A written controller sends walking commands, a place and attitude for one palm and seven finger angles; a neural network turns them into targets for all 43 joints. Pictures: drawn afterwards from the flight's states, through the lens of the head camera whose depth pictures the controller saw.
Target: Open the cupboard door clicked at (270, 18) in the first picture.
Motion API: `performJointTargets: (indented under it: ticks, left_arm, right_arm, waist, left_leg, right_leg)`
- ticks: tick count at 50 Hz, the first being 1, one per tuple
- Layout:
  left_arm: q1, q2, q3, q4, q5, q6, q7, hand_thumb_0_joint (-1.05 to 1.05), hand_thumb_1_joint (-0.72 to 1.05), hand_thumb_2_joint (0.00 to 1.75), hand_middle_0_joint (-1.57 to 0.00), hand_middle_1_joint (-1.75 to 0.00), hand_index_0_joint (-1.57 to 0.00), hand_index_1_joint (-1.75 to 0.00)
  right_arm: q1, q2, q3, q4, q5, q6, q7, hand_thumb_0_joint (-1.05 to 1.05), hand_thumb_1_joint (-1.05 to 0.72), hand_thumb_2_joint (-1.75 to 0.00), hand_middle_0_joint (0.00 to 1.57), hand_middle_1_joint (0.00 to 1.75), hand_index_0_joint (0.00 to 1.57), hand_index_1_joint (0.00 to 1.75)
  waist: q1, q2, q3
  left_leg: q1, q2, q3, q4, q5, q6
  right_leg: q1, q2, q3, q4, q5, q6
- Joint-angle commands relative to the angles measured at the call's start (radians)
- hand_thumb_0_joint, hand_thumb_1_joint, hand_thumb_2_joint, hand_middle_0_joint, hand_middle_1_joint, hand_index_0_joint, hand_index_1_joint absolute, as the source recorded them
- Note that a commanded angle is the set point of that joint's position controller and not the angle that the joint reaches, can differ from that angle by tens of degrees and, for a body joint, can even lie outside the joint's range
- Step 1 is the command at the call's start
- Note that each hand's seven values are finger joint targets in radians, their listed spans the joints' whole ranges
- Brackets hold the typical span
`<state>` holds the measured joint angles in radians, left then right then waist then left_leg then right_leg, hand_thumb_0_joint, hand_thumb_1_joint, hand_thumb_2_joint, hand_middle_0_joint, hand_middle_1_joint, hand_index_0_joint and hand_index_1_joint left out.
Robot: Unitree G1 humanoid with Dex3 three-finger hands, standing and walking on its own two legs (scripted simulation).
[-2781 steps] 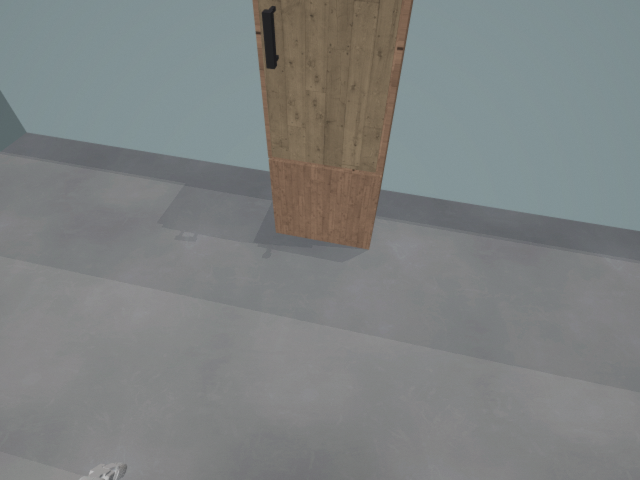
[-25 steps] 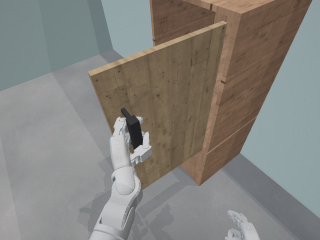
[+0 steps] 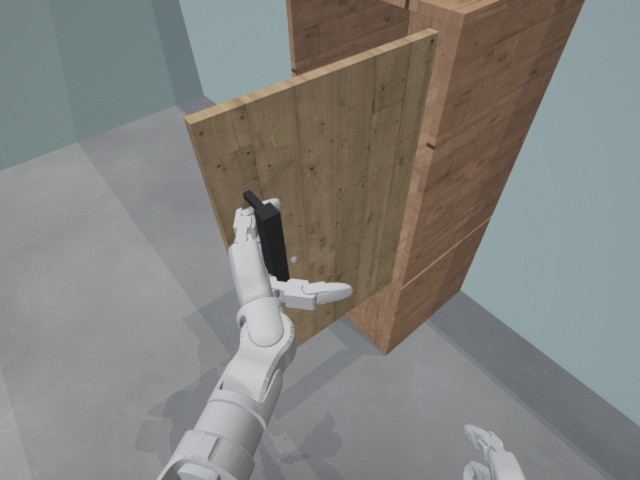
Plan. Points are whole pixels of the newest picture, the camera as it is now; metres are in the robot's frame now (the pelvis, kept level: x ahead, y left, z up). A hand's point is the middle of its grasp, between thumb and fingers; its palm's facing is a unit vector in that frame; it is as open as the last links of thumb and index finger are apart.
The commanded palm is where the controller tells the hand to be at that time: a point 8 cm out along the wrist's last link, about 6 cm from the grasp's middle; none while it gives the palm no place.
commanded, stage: open thumb and fingers to let go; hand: left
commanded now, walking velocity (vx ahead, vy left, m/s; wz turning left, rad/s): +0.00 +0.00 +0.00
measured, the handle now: (265, 240) +0.40 +0.09 +0.09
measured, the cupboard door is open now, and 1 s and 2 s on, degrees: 87 88 88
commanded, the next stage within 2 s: slide the hand sideways off the handle in 0.14 s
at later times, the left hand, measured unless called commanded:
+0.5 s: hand (280, 279) +0.34 +0.06 +0.09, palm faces -0.19 -0.98 -0.03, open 16.1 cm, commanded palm +0.32 +0.11 +0.08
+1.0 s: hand (255, 302) +0.31 +0.09 +0.09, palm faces -0.13 -0.99 -0.03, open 16.2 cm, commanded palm +0.27 +0.16 +0.08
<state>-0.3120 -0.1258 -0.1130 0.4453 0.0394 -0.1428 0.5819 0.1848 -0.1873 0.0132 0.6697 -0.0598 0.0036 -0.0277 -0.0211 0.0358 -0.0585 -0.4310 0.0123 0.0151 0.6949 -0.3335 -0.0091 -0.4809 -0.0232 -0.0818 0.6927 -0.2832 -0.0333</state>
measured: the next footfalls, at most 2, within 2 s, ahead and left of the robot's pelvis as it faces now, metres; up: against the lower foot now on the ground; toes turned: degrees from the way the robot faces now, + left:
none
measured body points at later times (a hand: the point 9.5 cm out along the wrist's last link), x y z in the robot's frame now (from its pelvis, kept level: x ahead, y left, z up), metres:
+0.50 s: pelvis -0.01 +0.02 +0.00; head +0.01 +0.00 +0.45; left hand +0.34 +0.12 +0.09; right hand +0.14 -0.21 -0.11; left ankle +0.01 +0.13 -0.72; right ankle +0.05 -0.10 -0.72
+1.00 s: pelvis +0.03 +0.00 +0.00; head +0.04 -0.02 +0.45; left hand +0.31 +0.15 +0.09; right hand +0.21 -0.21 -0.08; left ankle +0.01 +0.13 -0.72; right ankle +0.05 -0.10 -0.72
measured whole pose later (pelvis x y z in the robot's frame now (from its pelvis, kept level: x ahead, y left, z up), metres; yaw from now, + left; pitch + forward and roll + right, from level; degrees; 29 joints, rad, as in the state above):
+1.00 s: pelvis +0.03 +0.00 +0.00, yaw -1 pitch +3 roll +0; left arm 0.07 0.11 -0.09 0.05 -0.12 -0.15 -0.07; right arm 0.20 -0.21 0.05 0.56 0.01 -0.09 -0.02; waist 0.02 0.04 -0.03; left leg -0.34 0.02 0.03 0.66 -0.37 -0.01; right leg -0.41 -0.02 -0.07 0.67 -0.32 -0.03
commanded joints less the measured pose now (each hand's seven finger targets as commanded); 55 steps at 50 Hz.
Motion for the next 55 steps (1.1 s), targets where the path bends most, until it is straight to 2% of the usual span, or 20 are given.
performJointTargets:
  ticks: [1,6,12,13,14,15,17,19,20,22,25,28,30,32,36,40,45,47,52,55]
  left_arm:
    - [-0.409,-0.008,-0.003,-0.199,0.038,-0.075,0.022,0.00,-0.50,0.30,-0.19,-0.55,-0.19,-0.55]
    - [-0.465,-0.008,0.000,-0.186,0.035,-0.069,0.035,0.00,-0.50,0.30,-0.15,-0.30,-0.15,-0.30]
    - [-0.459,-0.053,-0.038,-0.184,0.039,-0.065,0.039,0.00,-0.50,0.30,-0.15,-0.30,-0.15,-0.30]
    - [-0.420,-0.001,-0.251,-0.182,0.130,-0.097,-0.172,0.00,-0.50,0.30,-0.15,-0.30,-0.15,-0.30]
    - [-0.475,0.067,-0.187,-0.232,0.093,-0.136,-0.286,0.00,-0.50,0.30,-0.15,-0.30,-0.15,-0.30]
    - [-0.504,0.079,-0.199,-0.274,0.071,-0.166,-0.370,0.00,-0.50,0.30,-0.15,-0.30,-0.15,-0.30]
    - [-0.494,0.091,-0.207,-0.248,-0.003,-0.184,-0.531,0.00,-0.50,0.30,-0.15,-0.30,-0.15,-0.30]
    - [-0.468,0.067,-0.171,-0.218,-0.127,-0.162,-0.625,0.00,-0.50,0.30,-0.15,-0.30,-0.15,-0.30]
    - [-0.447,0.041,-0.158,-0.188,-0.176,-0.146,-0.637,0.00,-0.50,0.30,-0.15,-0.30,-0.15,-0.30]
    - [-0.392,0.093,-0.064,-0.180,-0.219,-0.129,-0.618,0.00,-0.50,0.30,-0.15,-0.30,-0.15,-0.30]
    - [-0.340,0.122,-0.030,-0.240,-0.185,-0.132,-0.564,0.00,-0.50,0.30,-0.15,-0.30,-0.15,-0.30]
    - [-0.212,0.151,-0.011,-0.299,-0.145,-0.139,-0.540,0.00,-0.50,0.30,-0.15,-0.30,-0.15,-0.30]
    - [-0.163,0.166,-0.006,-0.348,-0.131,-0.140,-0.542,0.00,-0.50,0.30,-0.15,-0.30,-0.15,-0.30]
    - [-0.083,0.203,0.031,-0.377,-0.129,-0.134,-0.548,0.00,-0.50,0.30,-0.15,-0.30,-0.15,-0.30]
    - [-0.022,0.226,0.030,-0.476,-0.119,-0.112,-0.564,0.00,-0.50,0.30,-0.15,-0.30,-0.15,-0.30]
    - [0.023,0.272,0.073,-0.541,-0.141,-0.087,-0.588,0.00,-0.50,0.30,-0.15,-0.30,-0.15,-0.30]
    - [0.137,0.274,0.082,-0.601,-0.165,-0.074,-0.627,0.00,-0.50,0.30,-0.15,-0.30,-0.15,-0.30]
    - [0.176,0.289,0.099,-0.616,-0.173,-0.071,-0.639,0.00,-0.50,0.30,-0.15,-0.30,-0.15,-0.30]
    - [0.308,0.321,0.138,-0.691,-0.184,-0.077,-0.673,0.00,-0.50,0.30,-0.15,-0.30,-0.15,-0.30]
    - [0.375,0.339,0.156,-0.707,-0.195,-0.081,-0.701,0.00,-0.50,0.30,-0.15,-0.30,-0.15,-0.30]
  right_arm:
    - [-0.083,-0.084,-0.029,-0.144,-0.007,-0.042,-0.003,0.00,-0.90,-0.90,0.20,0.30,0.20,0.30]
    - [-0.093,-0.084,-0.024,-0.143,-0.005,-0.040,-0.006,0.00,-0.90,-0.90,0.20,0.30,0.20,0.30]
    - [-0.086,-0.082,-0.024,-0.141,-0.006,-0.040,0.000,0.00,-0.90,-0.90,0.20,0.30,0.20,0.30]
    - [-0.019,-0.114,-0.021,-0.123,-0.003,-0.038,-0.003,0.00,-0.90,-0.90,0.20,0.30,0.20,0.30]
    - [-0.009,-0.121,-0.031,-0.157,0.013,-0.041,-0.013,0.00,-0.90,-0.90,0.20,0.30,0.20,0.30]
    - [-0.017,-0.113,-0.024,-0.169,0.021,-0.051,-0.023,0.00,-0.90,-0.90,0.20,0.30,0.20,0.30]
    - [-0.014,-0.116,-0.014,-0.180,0.049,-0.074,-0.038,0.00,-0.90,-0.90,0.20,0.30,0.20,0.30]
    - [-0.030,-0.117,-0.002,-0.192,0.077,-0.098,-0.046,0.00,-0.90,-0.90,0.20,0.30,0.20,0.30]
    - [-0.032,-0.118,0.003,-0.191,0.085,-0.113,-0.045,0.00,-0.90,-0.90,0.20,0.30,0.20,0.30]
    - [-0.032,-0.130,0.001,-0.191,0.088,-0.135,-0.036,0.00,-0.90,-0.90,0.20,0.30,0.20,0.30]
    - [-0.029,-0.128,-0.004,-0.200,0.080,-0.155,-0.007,0.00,-0.90,-0.90,0.20,0.30,0.20,0.30]
    - [-0.021,-0.131,-0.013,-0.220,0.073,-0.155,0.014,0.00,-0.90,-0.90,0.20,0.30,0.20,0.30]
    - [-0.027,-0.126,-0.014,-0.234,0.071,-0.152,0.022,0.00,-0.90,-0.90,0.20,0.30,0.20,0.30]
    - [-0.030,-0.126,-0.015,-0.243,0.069,-0.147,0.024,0.00,-0.90,-0.90,0.20,0.30,0.20,0.30]
    - [-0.045,-0.120,-0.013,-0.259,0.072,-0.133,0.021,0.00,-0.90,-0.90,0.20,0.30,0.20,0.30]
    - [-0.057,-0.118,-0.010,-0.261,0.072,-0.130,0.003,0.00,-0.90,-0.90,0.20,0.30,0.20,0.30]
    - [-0.056,-0.112,-0.005,-0.262,0.073,-0.143,-0.003,0.00,-0.90,-0.90,0.20,0.30,0.20,0.30]
    - [-0.051,-0.116,-0.007,-0.264,0.072,-0.149,-0.003,0.00,-0.90,-0.90,0.20,0.30,0.20,0.30]
    - [-0.051,-0.117,-0.009,-0.279,0.069,-0.158,-0.005,0.00,-0.90,-0.90,0.20,0.30,0.20,0.30]
    - [-0.055,-0.122,-0.008,-0.282,0.072,-0.163,-0.008,0.00,-0.90,-0.90,0.20,0.30,0.20,0.30]
  waist:
    - [-0.002,-0.118,-0.230]
    - [-0.012,-0.131,-0.218]
    - [-0.008,-0.120,-0.236]
    - [-0.078,-0.182,-0.209]
    - [-0.058,-0.137,-0.274]
    - [-0.050,-0.069,-0.296]
    - [-0.054,-0.065,-0.270]
    - [-0.045,-0.045,-0.232]
    - [-0.046,-0.066,-0.189]
    - [-0.011,-0.135,-0.181]
    - [0.017,-0.072,-0.184]
    - [0.035,-0.123,-0.203]
    - [0.046,-0.088,-0.208]
    - [0.061,-0.110,-0.207]
    - [0.050,-0.075,-0.175]
    - [0.042,-0.105,-0.177]
    - [0.046,-0.043,-0.183]
    - [0.044,-0.089,-0.188]
    - [0.058,-0.078,-0.219]
    - [0.051,-0.079,-0.175]
  left_leg:
    - [0.019,-0.022,-0.011,-0.102,0.018,0.015]
    - [0.006,-0.022,-0.014,-0.102,-0.021,0.015]
    - [0.013,-0.018,-0.022,-0.097,0.012,0.009]
    - [0.064,-0.012,-0.021,-0.088,0.049,0.029]
    - [0.076,-0.015,-0.019,-0.081,0.084,0.032]
    - [0.105,-0.020,-0.016,-0.079,0.097,0.034]
    - [0.120,-0.022,-0.027,-0.095,0.058,0.033]
    - [0.123,-0.018,-0.042,-0.121,0.020,0.023]
    - [0.112,-0.016,-0.047,-0.133,-0.008,0.020]
    - [0.076,-0.017,-0.054,-0.151,-0.037,0.015]
    - [0.084,-0.017,-0.049,-0.156,0.002,0.008]
    - [0.080,-0.011,-0.032,-0.151,0.064,0.010]
    - [0.086,-0.012,-0.020,-0.149,0.093,0.011]
    - [0.077,-0.011,-0.009,-0.150,0.102,0.013]
    - [0.083,-0.013,0.000,-0.147,0.109,0.017]
    - [0.077,-0.020,0.001,-0.138,0.100,0.021]
    - [0.098,-0.027,-0.002,-0.123,0.176,0.015]
    - [0.093,-0.027,-0.003,-0.115,0.183,0.017]
    - [0.092,-0.032,0.001,-0.097,0.239,0.019]
    - [0.071,-0.031,0.000,-0.089,0.231,0.020]
  right_leg:
    - [0.114,0.006,0.046,-0.130,-0.044,0.007]
    - [0.089,0.008,0.043,-0.126,-0.082,0.009]
    - [0.081,0.013,0.028,-0.096,-0.047,0.003]
    - [0.069,0.011,0.048,-0.089,0.046,-0.003]
    - [0.092,0.004,0.050,-0.079,0.095,-0.010]
    - [0.103,0.003,0.057,-0.070,0.118,-0.009]
    - [0.105,0.010,0.055,-0.081,0.089,-0.009]
    - [0.108,0.019,0.041,-0.097,0.045,-0.010]
    - [0.089,0.023,0.029,-0.104,0.018,-0.004]
    - [0.106,0.025,0.021,-0.112,-0.027,0.002]
    - [0.106,0.020,0.018,-0.098,-0.004,-0.001]
    - [0.151,0.020,0.026,-0.097,0.046,-0.001]
    - [0.170,0.018,0.034,-0.095,0.080,-0.002]
    - [0.201,0.019,0.040,-0.100,0.103,-0.001]
    - [0.203,0.019,0.051,-0.111,0.128,0.002]
    - [0.231,0.018,0.064,-0.130,0.129,0.010]
    - [0.243,0.018,0.053,-0.107,0.233,0.007]
    - [0.248,0.018,0.053,-0.105,0.252,0.012]
    - [0.288,0.012,0.061,-0.085,0.346,0.014]
    - [0.270,0.012,0.064,-0.085,0.347,0.017]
